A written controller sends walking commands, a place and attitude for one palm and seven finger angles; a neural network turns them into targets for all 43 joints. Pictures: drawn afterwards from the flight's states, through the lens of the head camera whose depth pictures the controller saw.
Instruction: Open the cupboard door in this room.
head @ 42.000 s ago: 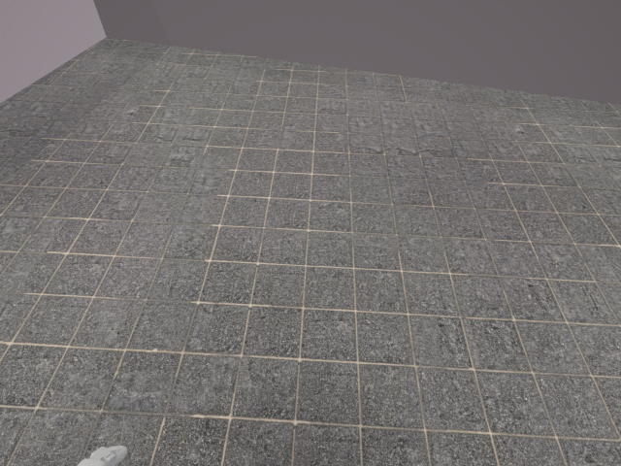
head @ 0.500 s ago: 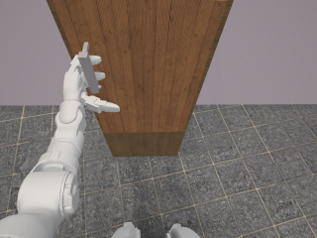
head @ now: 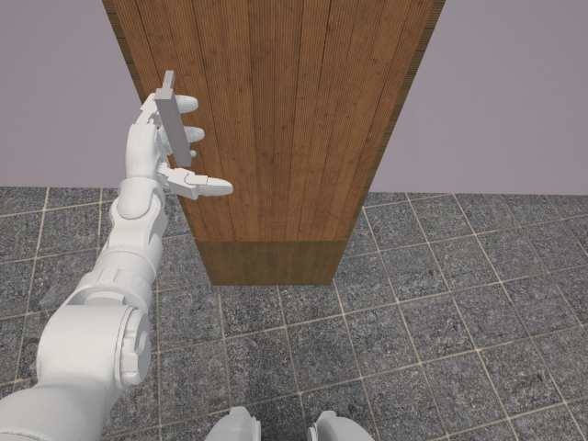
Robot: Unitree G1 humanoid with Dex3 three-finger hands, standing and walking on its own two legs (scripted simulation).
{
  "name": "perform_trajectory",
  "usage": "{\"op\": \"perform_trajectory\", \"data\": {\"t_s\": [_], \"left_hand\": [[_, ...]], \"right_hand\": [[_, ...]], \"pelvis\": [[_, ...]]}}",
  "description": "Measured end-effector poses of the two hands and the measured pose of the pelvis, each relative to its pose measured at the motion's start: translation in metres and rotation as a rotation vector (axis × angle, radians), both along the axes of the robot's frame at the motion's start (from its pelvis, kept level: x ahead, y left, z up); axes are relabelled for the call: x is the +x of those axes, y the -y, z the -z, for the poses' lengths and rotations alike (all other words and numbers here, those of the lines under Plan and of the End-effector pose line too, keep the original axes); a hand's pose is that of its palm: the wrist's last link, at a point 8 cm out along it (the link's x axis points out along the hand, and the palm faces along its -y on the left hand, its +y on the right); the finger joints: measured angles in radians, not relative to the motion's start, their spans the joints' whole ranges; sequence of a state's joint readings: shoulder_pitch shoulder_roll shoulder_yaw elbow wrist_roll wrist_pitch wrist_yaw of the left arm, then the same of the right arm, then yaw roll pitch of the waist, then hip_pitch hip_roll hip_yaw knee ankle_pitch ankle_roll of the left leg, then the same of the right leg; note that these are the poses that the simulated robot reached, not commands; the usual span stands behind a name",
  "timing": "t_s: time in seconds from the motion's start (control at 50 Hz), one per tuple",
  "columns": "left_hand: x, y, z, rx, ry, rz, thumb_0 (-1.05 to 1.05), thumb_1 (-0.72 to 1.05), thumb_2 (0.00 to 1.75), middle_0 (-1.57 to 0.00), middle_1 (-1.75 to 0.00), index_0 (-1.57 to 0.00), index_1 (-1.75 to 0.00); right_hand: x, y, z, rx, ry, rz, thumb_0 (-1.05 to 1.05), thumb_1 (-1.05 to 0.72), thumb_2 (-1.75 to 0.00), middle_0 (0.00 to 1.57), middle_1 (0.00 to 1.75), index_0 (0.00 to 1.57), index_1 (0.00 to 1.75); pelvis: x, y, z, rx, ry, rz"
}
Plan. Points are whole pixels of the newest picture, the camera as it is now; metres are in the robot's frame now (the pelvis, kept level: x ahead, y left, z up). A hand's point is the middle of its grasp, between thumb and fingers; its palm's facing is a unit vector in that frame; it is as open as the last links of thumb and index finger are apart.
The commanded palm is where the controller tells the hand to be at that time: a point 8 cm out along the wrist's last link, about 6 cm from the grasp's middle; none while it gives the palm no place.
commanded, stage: close the thumb around the handle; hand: left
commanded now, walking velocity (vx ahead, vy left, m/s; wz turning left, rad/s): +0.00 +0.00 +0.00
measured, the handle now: (177, 121) +0.54 +0.15 +0.09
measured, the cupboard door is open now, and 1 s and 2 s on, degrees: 1 11 47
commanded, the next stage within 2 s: pull the door open along its arc in 0.54 s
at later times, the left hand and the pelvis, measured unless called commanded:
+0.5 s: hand (191, 152) +0.49 +0.12 +0.08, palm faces +0.00 -1.00 -0.01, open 5.6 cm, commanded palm +0.47 +0.15 +0.09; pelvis +0.00 +0.01 +0.00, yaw +0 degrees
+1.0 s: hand (193, 187) +0.43 +0.12 +0.08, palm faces -0.07 -1.00 +0.00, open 5.8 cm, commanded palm +0.38 +0.17 +0.09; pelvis +0.02 +0.00 +0.02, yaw -3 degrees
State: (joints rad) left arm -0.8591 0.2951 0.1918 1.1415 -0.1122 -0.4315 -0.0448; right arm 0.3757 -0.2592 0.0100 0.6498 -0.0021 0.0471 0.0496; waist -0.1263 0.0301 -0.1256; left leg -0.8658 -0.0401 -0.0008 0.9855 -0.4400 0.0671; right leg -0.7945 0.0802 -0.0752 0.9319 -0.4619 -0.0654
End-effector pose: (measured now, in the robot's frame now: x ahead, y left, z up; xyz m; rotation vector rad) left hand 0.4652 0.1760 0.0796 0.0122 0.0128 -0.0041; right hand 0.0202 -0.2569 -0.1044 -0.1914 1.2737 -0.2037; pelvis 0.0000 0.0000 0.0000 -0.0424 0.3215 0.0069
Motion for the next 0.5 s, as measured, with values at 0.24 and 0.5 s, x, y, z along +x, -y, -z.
{"op": "perform_trajectory", "data": {"t_s": [0.24,0.5], "left_hand": [[0.002,-0.001,0.0,-0.004,0.0,0.002,-0.01,0.15,0.58,-0.33,-1.27,-0.33,-1.27],[0.003,-0.002,0.0,-0.002,0.004,-0.001,0.01,0.76,0.84,-0.37,-1.34,-0.36,-1.33]], "right_hand": [[-0.012,-0.003,0.0,0.0,-0.024,0.019,0.0,-0.91,-0.9,0.2,0.3,0.2,0.3],[-0.011,-0.006,0.0,0.003,-0.029,0.016,0.0,-0.91,-0.9,0.2,0.3,0.2,0.3]], "pelvis": [[0.0,-0.003,0.0,-0.002,-0.003,0.006],[0.001,-0.005,0.0,-0.005,-0.006,0.004]]}}
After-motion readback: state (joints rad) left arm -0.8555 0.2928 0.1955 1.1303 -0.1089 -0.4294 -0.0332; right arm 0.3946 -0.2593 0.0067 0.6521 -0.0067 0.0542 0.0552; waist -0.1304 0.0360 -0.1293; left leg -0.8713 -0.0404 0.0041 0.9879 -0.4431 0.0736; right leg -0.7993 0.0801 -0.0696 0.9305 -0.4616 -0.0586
